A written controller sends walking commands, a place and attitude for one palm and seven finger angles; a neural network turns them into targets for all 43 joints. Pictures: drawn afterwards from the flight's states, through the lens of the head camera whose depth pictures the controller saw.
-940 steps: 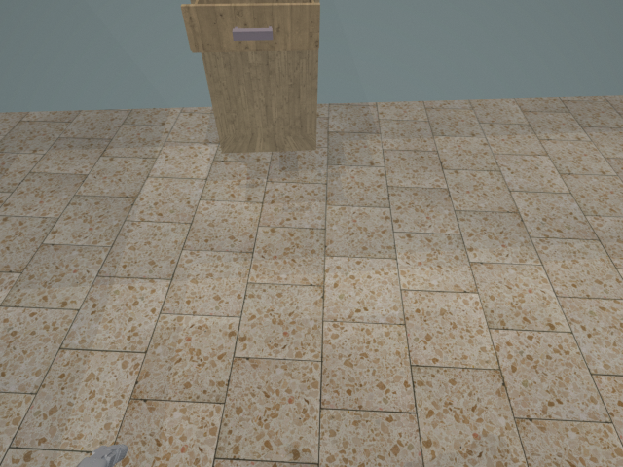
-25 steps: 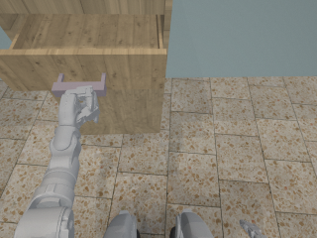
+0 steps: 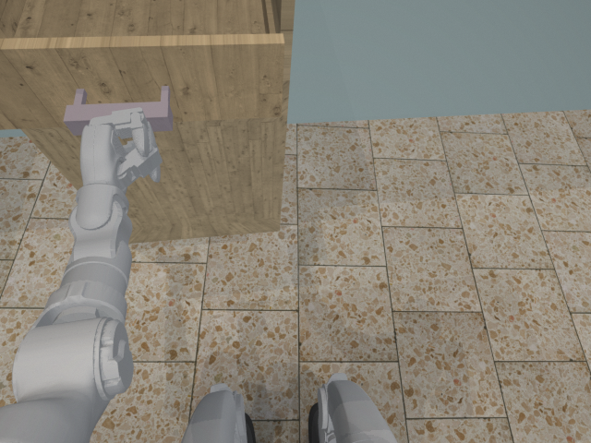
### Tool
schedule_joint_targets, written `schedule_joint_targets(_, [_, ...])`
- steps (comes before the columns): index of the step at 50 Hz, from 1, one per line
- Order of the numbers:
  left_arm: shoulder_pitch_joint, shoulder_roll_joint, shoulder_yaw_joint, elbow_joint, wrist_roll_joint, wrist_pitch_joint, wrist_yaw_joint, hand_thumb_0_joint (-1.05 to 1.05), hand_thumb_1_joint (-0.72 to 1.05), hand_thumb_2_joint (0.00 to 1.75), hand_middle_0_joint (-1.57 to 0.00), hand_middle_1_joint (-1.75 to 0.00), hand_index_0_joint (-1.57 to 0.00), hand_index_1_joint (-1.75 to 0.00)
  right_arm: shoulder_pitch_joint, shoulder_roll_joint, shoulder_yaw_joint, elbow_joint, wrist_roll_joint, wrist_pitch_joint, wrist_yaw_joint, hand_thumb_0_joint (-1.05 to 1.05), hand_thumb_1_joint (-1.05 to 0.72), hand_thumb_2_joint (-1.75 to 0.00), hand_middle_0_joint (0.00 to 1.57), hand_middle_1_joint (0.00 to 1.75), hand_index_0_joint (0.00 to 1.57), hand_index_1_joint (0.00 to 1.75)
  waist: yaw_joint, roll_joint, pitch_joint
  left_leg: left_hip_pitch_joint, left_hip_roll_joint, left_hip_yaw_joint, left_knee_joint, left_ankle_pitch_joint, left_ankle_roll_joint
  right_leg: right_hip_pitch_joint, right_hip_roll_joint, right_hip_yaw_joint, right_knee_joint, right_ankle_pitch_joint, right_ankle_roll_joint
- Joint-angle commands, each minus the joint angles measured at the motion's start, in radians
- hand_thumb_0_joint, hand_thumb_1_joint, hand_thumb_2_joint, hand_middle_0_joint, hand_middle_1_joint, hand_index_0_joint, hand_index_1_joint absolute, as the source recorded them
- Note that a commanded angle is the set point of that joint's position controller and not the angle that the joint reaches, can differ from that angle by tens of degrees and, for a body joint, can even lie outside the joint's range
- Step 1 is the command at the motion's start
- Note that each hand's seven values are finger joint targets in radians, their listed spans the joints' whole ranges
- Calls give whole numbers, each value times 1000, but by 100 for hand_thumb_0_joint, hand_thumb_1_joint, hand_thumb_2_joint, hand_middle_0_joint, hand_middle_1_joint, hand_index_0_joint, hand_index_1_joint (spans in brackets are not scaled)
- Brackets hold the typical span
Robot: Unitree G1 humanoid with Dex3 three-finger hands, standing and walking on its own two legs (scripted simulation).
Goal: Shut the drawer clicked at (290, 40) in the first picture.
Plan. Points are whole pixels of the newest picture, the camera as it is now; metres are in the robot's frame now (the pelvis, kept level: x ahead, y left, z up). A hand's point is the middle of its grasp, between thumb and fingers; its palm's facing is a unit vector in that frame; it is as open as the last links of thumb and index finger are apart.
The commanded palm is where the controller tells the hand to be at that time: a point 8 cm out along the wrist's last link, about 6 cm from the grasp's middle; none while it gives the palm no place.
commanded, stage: push the drawer shut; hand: left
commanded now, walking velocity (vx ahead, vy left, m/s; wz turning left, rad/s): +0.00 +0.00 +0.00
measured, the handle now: (122, 106) +0.57 +0.21 +0.05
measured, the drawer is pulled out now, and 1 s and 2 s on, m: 0.09 0.00 0.00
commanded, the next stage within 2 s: pull the fist back off the drawer in 1.10 s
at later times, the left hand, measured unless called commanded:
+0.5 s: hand (156, 123) +0.54 +0.16 +0.05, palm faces +0.04 -1.00 -0.02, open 3.2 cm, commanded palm +0.52 +0.21 +0.05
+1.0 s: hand (156, 98) +0.58 +0.16 +0.05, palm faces +0.04 -1.00 -0.03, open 3.0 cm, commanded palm +0.59 +0.19 +0.05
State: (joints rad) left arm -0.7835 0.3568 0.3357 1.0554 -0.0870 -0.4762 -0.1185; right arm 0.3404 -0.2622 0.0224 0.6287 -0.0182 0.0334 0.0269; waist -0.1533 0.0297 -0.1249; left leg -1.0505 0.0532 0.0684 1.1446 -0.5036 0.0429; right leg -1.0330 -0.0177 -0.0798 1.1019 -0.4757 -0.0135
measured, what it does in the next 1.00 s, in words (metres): stands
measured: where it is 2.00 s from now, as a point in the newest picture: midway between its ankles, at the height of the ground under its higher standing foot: outside the picture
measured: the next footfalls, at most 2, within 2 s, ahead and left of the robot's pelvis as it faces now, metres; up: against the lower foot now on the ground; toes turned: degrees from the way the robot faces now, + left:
none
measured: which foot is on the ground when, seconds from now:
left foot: down 0.00-1.00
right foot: down 0.00-1.00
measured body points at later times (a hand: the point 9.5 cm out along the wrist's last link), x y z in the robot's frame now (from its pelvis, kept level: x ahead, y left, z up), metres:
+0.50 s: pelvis +0.00 +0.00 +0.00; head +0.16 +0.01 +0.42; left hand +0.53 +0.21 +0.06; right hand +0.00 -0.26 -0.12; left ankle +0.02 +0.09 -0.65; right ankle +0.02 -0.12 -0.65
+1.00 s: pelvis -0.01 +0.00 -0.02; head +0.19 +0.02 +0.39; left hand +0.57 +0.21 +0.06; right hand -0.06 -0.26 -0.12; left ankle +0.02 +0.09 -0.65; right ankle +0.02 -0.12 -0.65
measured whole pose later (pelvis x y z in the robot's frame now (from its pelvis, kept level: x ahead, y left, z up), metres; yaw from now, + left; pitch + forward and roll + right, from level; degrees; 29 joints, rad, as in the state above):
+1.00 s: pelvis -0.01 +0.00 -0.02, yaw -1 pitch +30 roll -5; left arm -1.19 0.62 0.43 1.33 0.04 -0.39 -0.13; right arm 0.41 -0.27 0.07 0.64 -0.06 0.08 0.05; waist -0.27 0.05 -0.10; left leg -1.25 0.08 0.01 1.23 -0.51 0.04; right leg -1.19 0.01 -0.13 1.13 -0.47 -0.02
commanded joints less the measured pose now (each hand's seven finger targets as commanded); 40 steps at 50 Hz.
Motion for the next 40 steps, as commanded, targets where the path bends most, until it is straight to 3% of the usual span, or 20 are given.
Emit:
schedule_joint_targets(1, [-461, 233, 42, -165, 4, -65, 16, 0, 90, 90, -140, -160, -140, -160, 145, -168, -56, -58, -8, -9, -13, 0, -90, -90, 20, 30, 20, 30, -24, 56, -473, 338, -28, -116, -124, 349, -15, 190, 49, 51, -129, 271, -4])
schedule_joint_targets(6, [-493, 292, 79, -153, 18, -70, 17, 0, 90, 90, -140, -160, -140, -160, 167, -170, -52, -55, -15, 2, -12, 0, -90, -90, 20, 30, 20, 30, -24, 81, -506, 349, -27, -117, -114, 392, -15, 202, 52, 52, -121, 308, -5])
schedule_joint_targets(7, [-502, 261, 52, -158, 17, -72, 11, 0, 90, 90, -140, -160, -140, -160, 162, -163, -50, -59, -14, 5, -10, 0, -90, -90, 20, 30, 20, 30, -25, 103, -509, 363, -27, -119, -116, 399, -18, 195, 51, 51, -122, 307, -7])
schedule_joint_targets(12, [-553, 279, 62, -118, 23, -63, 11, 0, 90, 90, -140, -160, -140, -160, 182, -170, -50, -44, -19, 14, -7, 0, -90, -90, 20, 30, 20, 30, -46, 95, -501, 356, -24, -122, -103, 401, -15, 175, 56, 50, -125, 307, -4])
schedule_joint_targets(14, [-547, 327, 96, -93, 27, -57, 13, 0, 90, 90, -140, -160, -140, -160, 187, -175, -47, -46, -19, 19, -9, 0, -90, -90, 20, 30, 20, 30, -45, 69, -494, 314, -25, -118, -100, 383, -12, 199, 56, 54, -125, 307, -3])
schedule_joint_targets(17, [-592, 301, 67, -119, 34, -63, 10, 0, 90, 90, -140, -160, -140, -160, 190, -170, -47, -48, -22, 21, -6, 0, -90, -90, 20, 30, 20, 30, -53, 130, -532, 371, -22, -125, -95, 425, -16, 169, 58, 50, -119, 321, -5])
schedule_joint_targets(18, [-609, 304, 73, -108, 30, -60, 12, 0, 90, 90, -140, -160, -140, -160, 195, -172, -47, -40, -24, 22, -5, 0, -90, -90, 20, 30, 20, 30, -64, 110, -520, 364, -20, -127, -91, 417, -14, 161, 58, 47, -122, 315, -3])
schedule_joint_targets(19, [-619, 329, 87, -110, 31, -62, 13, 0, 90, 90, -140, -160, -140, -160, 197, -176, -46, -39, -25, 23, -6, 0, -90, -90, 20, 30, 20, 30, -60, 114, -517, 356, -20, -127, -90, 415, -14, 167, 59, 51, -123, 314, -4])
schedule_joint_targets(21, [-638, 340, 89, -81, 36, -55, 13, 0, 90, 90, -140, -160, -140, -160, 206, -180, -43, -36, -26, 25, -6, 0, -90, -90, 20, 30, 20, 30, -76, 97, -507, 333, -19, -127, -85, 407, -10, 162, 61, 52, -122, 315, -2])
schedule_joint_targets(23, [-644, 372, 105, -78, 44, -53, 10, 0, 90, 90, -140, -160, -140, -160, 209, -180, -41, -39, -27, 28, -6, 0, -90, -90, 20, 30, 20, 30, -67, 124, -524, 321, -23, -122, -81, 407, -10, 181, 60, 56, -121, 319, -4])
schedule_joint_targets(25, [-677, 389, 109, -48, 48, -43, 8, 0, 90, 90, -140, -160, -140, -160, 216, -183, -37, -34, -28, 30, -8, 0, -90, -90, 20, 30, 20, 30, -85, 102, -506, 293, -21, -125, -71, 388, -5, 170, 62, 58, -119, 312, -3])
schedule_joint_targets(29, [-738, 392, 94, -46, 61, -34, 7, 0, 90, 90, -140, -160, -140, -160, 231, -186, -35, -29, -32, 30, -8, 0, -90, -90, 20, 30, 20, 30, -99, 153, -529, 321, -18, -135, -64, 406, -9, 133, 62, 51, -115, 302, -3])
schedule_joint_targets(32, [-807, 403, 85, -35, 72, -26, 13, 0, 90, 90, -140, -160, -140, -160, 244, -191, -33, -17, -37, 31, -6, 0, -90, -90, 20, 30, 20, 30, -123, 175, -537, 334, -11, -149, -51, 409, -9, 83, 63, 45, -107, 282, -3])
schedule_joint_targets(35, [-822, 455, 117, -18, 82, -14, 18, 0, 90, 90, -140, -160, -140, -160, 261, -200, -30, -19, -43, 34, -5, 0, -90, -90, 20, 30, 20, 30, -123, 180, -566, 324, -11, -152, -41, 423, -6, 94, 66, 45, -100, 293, -5])
schedule_joint_targets(36, [-837, 442, 100, -23, 87, -10, 15, 0, 90, 90, -140, -160, -140, -160, 264, -197, -28, -19, -43, 35, -2, 0, -90, -90, 20, 30, 20, 30, -129, 194, -578, 335, -11, -154, -39, 441, -7, 93, 67, 45, -100, 308, -4])
schedule_joint_targets(40, [-863, 483, 117, 27, 97, 14, 12, 0, 90, 90, -140, -160, -140, -160, 280, -202, -22, -16, -44, 40, -2, 0, -90, -90, 20, 30, 20, 30, -145, 172, -554, 279, -9, -151, -23, 409, 1, 91, 71, 47, -100, 295, -3])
